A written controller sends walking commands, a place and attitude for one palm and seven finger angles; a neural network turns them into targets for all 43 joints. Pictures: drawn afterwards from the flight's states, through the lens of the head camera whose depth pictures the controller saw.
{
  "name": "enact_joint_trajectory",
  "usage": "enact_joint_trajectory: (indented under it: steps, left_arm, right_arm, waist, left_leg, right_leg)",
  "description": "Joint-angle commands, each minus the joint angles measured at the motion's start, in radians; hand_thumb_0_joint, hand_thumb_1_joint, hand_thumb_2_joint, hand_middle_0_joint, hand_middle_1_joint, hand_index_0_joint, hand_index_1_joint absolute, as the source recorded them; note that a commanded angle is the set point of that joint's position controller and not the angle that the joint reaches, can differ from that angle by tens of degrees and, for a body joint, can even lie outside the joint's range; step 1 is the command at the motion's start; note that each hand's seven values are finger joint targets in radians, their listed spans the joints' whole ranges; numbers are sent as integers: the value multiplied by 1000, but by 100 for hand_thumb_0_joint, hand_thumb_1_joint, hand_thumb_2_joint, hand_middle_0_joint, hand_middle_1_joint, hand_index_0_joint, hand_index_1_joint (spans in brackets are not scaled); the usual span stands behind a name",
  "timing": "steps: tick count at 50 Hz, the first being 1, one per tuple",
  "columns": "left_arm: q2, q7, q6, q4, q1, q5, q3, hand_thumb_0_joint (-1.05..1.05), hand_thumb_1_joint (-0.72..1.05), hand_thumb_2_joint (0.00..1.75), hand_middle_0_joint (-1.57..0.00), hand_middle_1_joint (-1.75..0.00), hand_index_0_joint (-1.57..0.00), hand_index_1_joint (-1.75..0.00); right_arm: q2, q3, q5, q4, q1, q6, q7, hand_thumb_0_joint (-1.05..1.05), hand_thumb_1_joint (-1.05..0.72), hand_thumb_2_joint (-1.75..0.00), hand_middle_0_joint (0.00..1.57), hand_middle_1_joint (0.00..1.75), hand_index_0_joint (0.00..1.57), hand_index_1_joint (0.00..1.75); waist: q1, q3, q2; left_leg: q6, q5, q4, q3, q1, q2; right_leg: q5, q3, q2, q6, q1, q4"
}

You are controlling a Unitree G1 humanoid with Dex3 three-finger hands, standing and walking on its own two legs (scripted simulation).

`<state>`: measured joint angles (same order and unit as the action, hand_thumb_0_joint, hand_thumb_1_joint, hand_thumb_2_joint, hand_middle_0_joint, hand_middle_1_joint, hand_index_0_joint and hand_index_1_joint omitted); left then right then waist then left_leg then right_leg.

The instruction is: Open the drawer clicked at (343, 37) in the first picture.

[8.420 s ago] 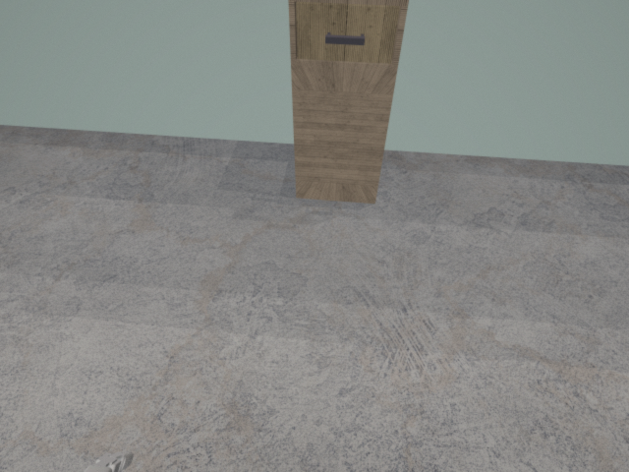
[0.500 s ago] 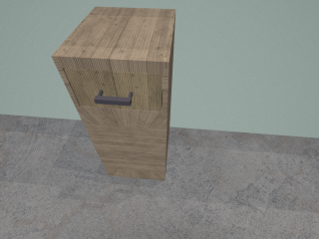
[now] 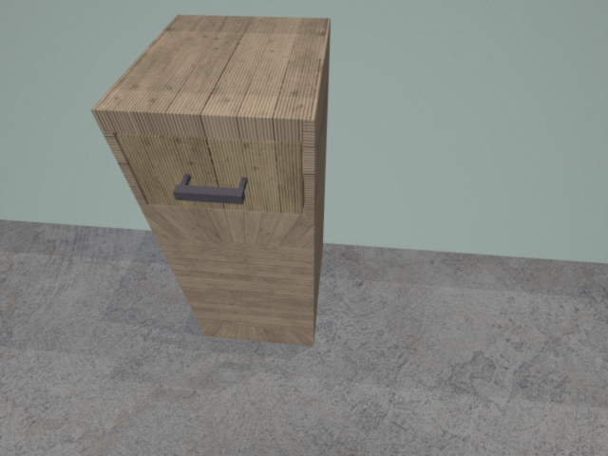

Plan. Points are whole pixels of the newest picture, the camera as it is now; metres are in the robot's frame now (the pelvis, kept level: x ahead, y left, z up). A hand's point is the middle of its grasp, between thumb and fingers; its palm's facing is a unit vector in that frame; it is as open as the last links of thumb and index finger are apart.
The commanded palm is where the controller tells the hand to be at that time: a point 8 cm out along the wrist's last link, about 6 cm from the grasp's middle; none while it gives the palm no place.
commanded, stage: shuffle to correct the standing spot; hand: left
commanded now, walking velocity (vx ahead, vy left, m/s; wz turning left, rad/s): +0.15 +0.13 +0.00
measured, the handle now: (212, 187) +0.57 +0.22 +0.00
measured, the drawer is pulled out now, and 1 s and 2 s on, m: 0.00 0.00 0.00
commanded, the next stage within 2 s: come to a stop and stand still in 0.06 s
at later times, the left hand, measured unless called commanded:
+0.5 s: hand out of the picture +0.07 +0.19 -0.17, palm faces +0.04 -0.97 -0.25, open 7.4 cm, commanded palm none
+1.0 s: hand out of the picture +0.04 +0.17 -0.17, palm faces +0.04 -0.98 -0.21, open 7.3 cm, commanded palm none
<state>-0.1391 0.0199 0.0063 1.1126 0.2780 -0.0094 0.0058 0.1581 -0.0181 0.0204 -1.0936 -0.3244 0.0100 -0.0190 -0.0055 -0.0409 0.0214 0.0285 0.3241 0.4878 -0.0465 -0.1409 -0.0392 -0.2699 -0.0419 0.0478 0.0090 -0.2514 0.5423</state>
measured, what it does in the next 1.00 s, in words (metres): stands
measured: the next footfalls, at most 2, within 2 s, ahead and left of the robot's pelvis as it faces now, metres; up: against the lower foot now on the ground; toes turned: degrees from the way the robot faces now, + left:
none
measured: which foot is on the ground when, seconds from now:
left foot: down 0.00-1.00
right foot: down 0.00-1.00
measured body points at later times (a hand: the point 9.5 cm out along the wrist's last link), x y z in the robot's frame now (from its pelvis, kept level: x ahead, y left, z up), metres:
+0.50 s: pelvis +0.05 +0.00 +0.00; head +0.09 -0.01 +0.45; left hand +0.07 +0.24 -0.15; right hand +0.04 -0.20 -0.17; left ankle -0.04 +0.14 -0.73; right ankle +0.02 -0.12 -0.73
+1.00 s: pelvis +0.00 -0.01 +0.00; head +0.01 -0.01 +0.45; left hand +0.03 +0.22 -0.15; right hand +0.01 -0.24 -0.16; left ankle -0.04 +0.14 -0.73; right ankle +0.01 -0.12 -0.73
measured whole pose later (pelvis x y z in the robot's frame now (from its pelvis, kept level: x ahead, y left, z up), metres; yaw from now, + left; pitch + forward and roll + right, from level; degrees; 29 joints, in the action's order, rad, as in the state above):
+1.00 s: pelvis +0.00 -0.01 +0.00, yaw -1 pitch -2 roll +1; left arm -0.17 0.03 -0.01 1.07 0.23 -0.01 0.02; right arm 0.16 0.00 0.02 -1.10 -0.25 0.00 -0.03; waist -0.01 -0.04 -0.01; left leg 0.05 0.31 0.46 -0.07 -0.11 -0.07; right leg -0.25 -0.07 0.03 -0.01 -0.23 0.51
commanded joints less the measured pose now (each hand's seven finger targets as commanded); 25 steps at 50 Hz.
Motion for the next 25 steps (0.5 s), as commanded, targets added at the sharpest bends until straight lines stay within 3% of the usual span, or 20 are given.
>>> enact_joint_trajectory:
  steps: [1,4,6,8,10,11,12,13,15,17,21,25]
  left_arm:
    - [-143,-1,12,-39,65,-10,33,0,90,90,-20,-30,-20,-30]
    - [-164,-2,10,-42,92,-12,49,0,90,90,-20,-30,-20,-30]
    - [-166,-1,12,-52,87,-13,58,0,90,90,-20,-30,-20,-30]
    - [-147,-3,12,-65,60,-12,59,0,90,90,-20,-30,-20,-30]
    - [-85,-6,10,-85,26,-15,47,0,90,90,-20,-30,-20,-30]
    - [-53,-3,14,-87,27,-15,40,0,90,90,-20,-30,-20,-30]
    - [-46,0,16,-81,32,-14,35,0,90,90,-20,-30,-20,-30]
    - [-46,2,20,-69,56,-9,34,0,90,90,-20,-30,-20,-30]
    - [-67,7,26,-36,101,0,37,0,90,90,-20,-30,-20,-30]
    - [-99,16,26,-25,108,5,41,0,90,90,-20,-30,-20,-30]
    - [-113,28,9,-53,77,2,49,0,90,90,-20,-30,-20,-30]
    - [-117,28,-1,-80,52,-4,56,0,90,90,-20,-30,-20,-30]
  right_arm:
    - [71,20,3,27,-79,8,1,0,-90,-90,20,30,20,30]
    - [58,24,4,39,-85,4,5,0,-90,-90,20,30,20,30]
    - [50,24,5,38,-105,10,6,0,-90,-90,20,30,20,30]
    - [54,24,4,28,-140,21,5,0,-90,-90,20,30,20,30]
    - [101,31,7,6,-189,32,-3,0,-90,-90,20,30,20,30]
    - [120,35,6,6,-183,35,-12,0,-90,-90,20,30,20,30]
    - [116,33,4,10,-162,36,-20,0,-90,-90,20,30,20,30]
    - [110,32,2,16,-131,37,-26,0,-90,-90,20,30,20,30]
    - [90,30,-6,33,-93,38,-33,0,-90,-90,20,30,20,30]
    - [82,32,-12,31,-101,32,-38,0,-90,-90,20,30,20,30]
    - [94,51,-12,25,-98,21,-42,0,-90,-90,20,30,20,30]
    - [84,63,-8,39,-54,7,-40,0,-90,-90,20,30,20,30]
  waist:
    - [-10,-75,-68]
    - [-12,-89,-134]
    - [-2,-82,-151]
    - [14,-77,-82]
    - [29,-66,132]
    - [20,-60,211]
    - [11,-55,208]
    - [-6,-33,160]
    - [-18,-4,30]
    - [-6,41,-26]
    - [-2,72,3]
    - [-7,53,-17]
  left_leg:
    - [-55,78,-39,5,-158,-6]
    - [-54,95,50,-27,-178,23]
    - [-56,60,65,-33,-155,19]
    - [-62,-2,-12,-10,-88,2]
    - [-99,-204,-106,114,-33,-115]
    - [-128,-397,-124,146,-15,-168]
    - [-142,-605,-95,141,7,-176]
    - [-135,-725,-52,106,22,-162]
    - [-82,-763,9,40,-4,-102]
    - [-50,-726,5,17,0,-77]
    - [-53,-859,14,8,56,-91]
    - [-58,-726,21,-4,30,-90]
  right_leg:
    - [-202,132,81,-72,8,-156]
    - [-308,211,133,-107,-16,-229]
    - [-270,218,153,-121,-39,-226]
    - [-179,142,110,-107,-75,-134]
    - [-74,-20,-4,-59,-111,72]
    - [-73,-66,-26,-45,-118,130]
    - [-78,-62,-26,-43,-109,124]
    - [-7,-46,-12,-44,-64,83]
    - [340,19,35,-50,42,33]
    - [600,27,70,-44,111,55]
    - [575,5,59,-23,86,96]
    - [565,23,69,-24,64,81]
